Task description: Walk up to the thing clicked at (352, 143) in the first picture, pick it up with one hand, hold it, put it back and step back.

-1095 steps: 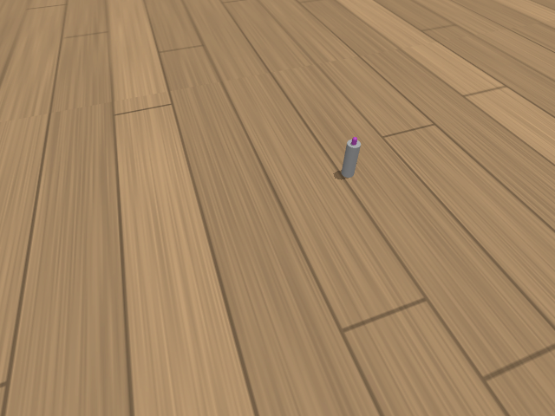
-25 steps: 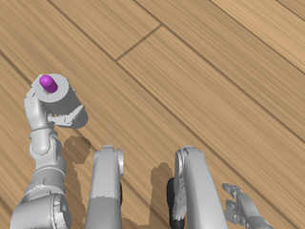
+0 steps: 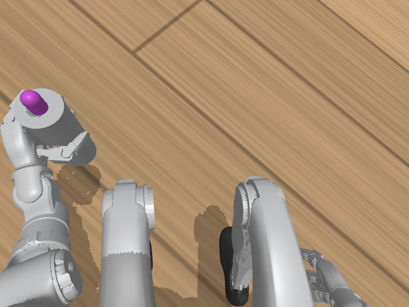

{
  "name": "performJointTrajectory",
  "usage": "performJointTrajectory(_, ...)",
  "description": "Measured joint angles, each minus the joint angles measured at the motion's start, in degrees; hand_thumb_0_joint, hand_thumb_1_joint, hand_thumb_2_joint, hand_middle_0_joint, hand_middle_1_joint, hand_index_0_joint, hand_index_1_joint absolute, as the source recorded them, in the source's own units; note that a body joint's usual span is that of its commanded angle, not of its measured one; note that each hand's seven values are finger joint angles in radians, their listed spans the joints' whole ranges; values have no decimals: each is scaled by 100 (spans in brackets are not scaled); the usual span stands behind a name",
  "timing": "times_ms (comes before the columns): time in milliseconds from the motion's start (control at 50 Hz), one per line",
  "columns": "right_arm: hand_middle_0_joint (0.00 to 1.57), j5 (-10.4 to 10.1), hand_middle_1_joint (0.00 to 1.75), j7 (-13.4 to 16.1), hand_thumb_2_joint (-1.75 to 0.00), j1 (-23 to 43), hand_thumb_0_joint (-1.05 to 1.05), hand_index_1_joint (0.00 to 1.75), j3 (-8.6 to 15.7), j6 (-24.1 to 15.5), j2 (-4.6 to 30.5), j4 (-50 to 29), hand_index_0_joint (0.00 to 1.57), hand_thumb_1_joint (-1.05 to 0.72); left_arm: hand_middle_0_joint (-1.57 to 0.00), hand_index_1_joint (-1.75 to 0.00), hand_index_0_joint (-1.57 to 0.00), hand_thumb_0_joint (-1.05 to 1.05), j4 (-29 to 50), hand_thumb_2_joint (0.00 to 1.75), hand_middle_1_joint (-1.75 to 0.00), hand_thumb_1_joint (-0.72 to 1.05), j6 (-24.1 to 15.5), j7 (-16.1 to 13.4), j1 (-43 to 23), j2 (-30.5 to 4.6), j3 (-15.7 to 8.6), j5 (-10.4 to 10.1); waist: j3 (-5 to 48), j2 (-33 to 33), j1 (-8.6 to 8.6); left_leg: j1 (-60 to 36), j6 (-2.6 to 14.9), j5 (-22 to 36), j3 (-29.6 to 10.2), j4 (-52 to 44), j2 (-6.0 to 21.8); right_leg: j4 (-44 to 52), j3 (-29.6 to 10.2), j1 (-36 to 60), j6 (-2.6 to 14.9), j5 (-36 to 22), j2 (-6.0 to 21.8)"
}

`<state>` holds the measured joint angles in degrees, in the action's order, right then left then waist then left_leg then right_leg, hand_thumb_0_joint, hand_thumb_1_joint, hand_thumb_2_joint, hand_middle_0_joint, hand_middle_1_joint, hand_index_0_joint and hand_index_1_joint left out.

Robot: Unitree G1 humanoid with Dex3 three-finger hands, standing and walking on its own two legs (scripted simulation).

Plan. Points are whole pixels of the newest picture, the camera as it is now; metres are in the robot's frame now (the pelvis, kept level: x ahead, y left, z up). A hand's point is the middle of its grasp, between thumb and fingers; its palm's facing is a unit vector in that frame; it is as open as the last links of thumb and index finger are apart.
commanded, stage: crouch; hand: left
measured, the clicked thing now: (60, 130) +0.42 +0.27 -0.06
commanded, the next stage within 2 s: lower in 0.26 s
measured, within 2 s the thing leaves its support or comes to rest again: neither
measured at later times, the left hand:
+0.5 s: hand (68, 140) +0.41 +0.28 -0.11, palm faces +0.32 -0.95 +0.00, open 9.7 cm
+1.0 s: hand (79, 146) +0.42 +0.28 -0.17, palm faces +0.32 -0.95 +0.01, open 9.7 cm
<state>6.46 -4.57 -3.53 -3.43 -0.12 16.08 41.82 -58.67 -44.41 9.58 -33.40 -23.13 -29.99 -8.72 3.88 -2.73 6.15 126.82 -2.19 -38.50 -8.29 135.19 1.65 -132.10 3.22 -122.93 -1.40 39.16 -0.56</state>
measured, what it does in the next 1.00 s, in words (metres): lowers itself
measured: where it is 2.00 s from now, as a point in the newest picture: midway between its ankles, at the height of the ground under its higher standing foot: (188, 283)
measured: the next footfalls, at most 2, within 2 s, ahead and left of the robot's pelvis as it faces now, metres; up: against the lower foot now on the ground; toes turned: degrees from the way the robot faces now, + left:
none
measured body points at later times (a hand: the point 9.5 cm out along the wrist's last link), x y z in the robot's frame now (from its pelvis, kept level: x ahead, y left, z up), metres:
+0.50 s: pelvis +0.00 +0.00 -0.03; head +0.21 +0.09 +0.36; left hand +0.39 +0.33 -0.11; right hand +0.15 -0.26 -0.14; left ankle +0.09 +0.14 -0.31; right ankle +0.10 -0.12 -0.31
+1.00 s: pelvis +0.00 +0.01 -0.05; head +0.23 +0.12 +0.32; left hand +0.40 +0.33 -0.17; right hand +0.14 -0.26 -0.13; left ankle +0.09 +0.14 -0.31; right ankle +0.10 -0.12 -0.31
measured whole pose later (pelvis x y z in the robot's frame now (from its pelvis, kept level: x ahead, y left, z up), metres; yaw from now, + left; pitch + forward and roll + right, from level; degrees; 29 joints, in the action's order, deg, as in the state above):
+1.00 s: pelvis +0.00 +0.01 -0.05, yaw -5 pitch +21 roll -12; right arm 13.4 -8.0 3.8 -14.5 1.8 19.0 38.5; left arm -65.9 -53.3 7.5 -31.3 -32.9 -32.7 -9.1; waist -7.8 -8.2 10.1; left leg 130.2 -2.3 -40.3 -15.5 148.4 0.8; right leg -140.1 8.1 -123.5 -3.1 38.9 -2.6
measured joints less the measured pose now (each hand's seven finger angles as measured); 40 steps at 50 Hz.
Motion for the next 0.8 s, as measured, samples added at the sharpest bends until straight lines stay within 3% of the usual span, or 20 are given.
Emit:
performJointTrajectory(440,20,231,30,-115,-90,354,1,29,-275,138,88,-113,20,-91,-76,-103,-74,0,79,112,-105,-36,-161,-40,170,-235,-19,3,-377,-138,43,291,-4,-99,-249,641,-39,-466,159,-178,-62,44,-63)
performJointTrajectory(800,21,572,30,-294,-90,583,1,29,-853,168,221,-228,20,-92,-77,-102,-75,0,-552,112,-104,-36,-747,-152,145,-806,-290,-3,-968,-474,313,394,-41,-169,-602,1203,-71,-795,394,-188,-135,-8,-169)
